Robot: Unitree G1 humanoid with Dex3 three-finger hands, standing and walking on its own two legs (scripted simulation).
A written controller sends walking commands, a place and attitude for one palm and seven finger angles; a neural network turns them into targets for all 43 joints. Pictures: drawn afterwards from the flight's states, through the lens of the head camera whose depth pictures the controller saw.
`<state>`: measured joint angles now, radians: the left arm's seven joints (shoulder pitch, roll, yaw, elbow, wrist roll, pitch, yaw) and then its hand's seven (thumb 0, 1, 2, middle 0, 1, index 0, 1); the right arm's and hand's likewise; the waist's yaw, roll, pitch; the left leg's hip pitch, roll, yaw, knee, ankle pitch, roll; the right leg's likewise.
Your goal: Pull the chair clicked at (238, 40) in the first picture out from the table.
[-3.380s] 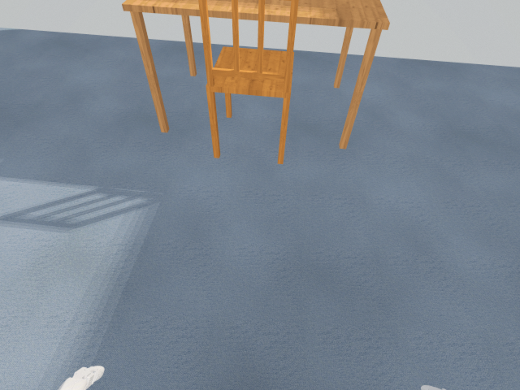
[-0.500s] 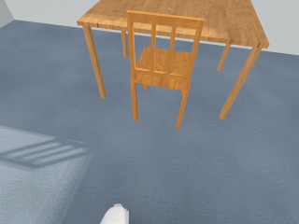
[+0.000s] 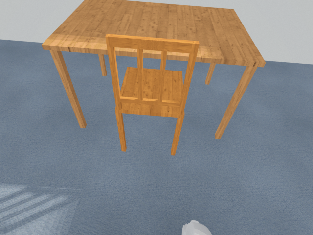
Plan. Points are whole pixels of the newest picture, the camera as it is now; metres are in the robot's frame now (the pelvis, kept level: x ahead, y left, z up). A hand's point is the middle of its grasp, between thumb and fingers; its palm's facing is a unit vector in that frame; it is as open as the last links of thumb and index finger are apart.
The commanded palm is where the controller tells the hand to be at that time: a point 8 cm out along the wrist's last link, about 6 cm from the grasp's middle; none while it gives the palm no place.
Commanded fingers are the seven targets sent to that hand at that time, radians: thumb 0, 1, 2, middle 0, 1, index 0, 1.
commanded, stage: take the last steps up to it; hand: left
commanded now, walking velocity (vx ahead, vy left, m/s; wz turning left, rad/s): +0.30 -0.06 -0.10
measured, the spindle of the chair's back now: (140, 76) +0.81 +0.14 -0.09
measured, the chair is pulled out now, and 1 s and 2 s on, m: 0.00 0.00 0.00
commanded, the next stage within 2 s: come to a stop and stand still in 1.02 s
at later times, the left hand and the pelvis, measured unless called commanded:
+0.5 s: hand out of the picture +0.15 +0.13 -0.17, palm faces +0.02 -0.98 -0.18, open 7.3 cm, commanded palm none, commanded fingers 0.00 0.90 0.90 -0.20 -0.30 -0.20 -0.30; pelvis +0.13 -0.04 +0.00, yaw -2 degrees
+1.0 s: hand (109, 179) +0.32 +0.18 -0.17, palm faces +0.03 -0.99 -0.17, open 7.4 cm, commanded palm none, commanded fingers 0.00 0.90 0.90 -0.20 -0.30 -0.20 -0.30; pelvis +0.28 +0.00 +0.00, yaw -1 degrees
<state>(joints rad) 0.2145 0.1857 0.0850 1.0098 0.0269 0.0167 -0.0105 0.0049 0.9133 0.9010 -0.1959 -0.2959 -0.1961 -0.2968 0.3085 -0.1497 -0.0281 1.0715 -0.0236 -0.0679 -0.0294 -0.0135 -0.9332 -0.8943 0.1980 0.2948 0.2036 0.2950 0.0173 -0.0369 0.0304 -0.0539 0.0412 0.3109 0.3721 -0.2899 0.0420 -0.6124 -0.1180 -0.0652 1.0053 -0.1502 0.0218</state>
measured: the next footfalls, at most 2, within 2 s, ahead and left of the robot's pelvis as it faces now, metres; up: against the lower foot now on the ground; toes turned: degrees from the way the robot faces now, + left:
right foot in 0.16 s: +0.17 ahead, -0.14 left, +0.00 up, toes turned -12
left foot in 0.66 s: +0.26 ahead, +0.10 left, +0.00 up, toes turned +8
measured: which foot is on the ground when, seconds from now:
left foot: down 0.00-0.16, up 0.18-0.64, down 0.66-1.00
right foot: up 0.00-0.14, down 0.16-0.66, up 0.68-1.00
